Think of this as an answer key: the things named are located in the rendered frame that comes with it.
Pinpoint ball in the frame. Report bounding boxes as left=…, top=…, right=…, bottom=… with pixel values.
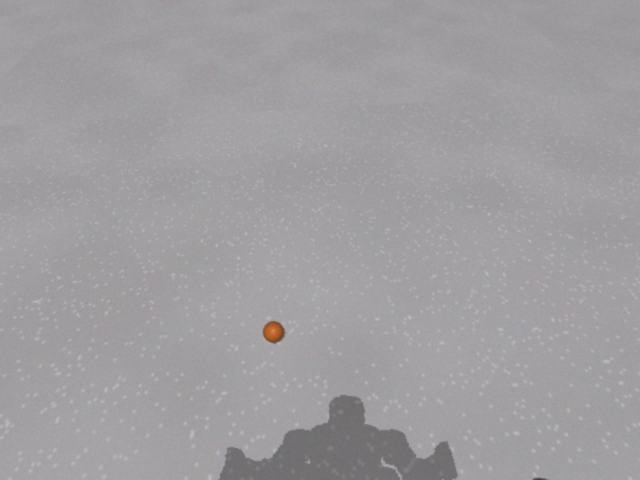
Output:
left=263, top=321, right=284, bottom=343

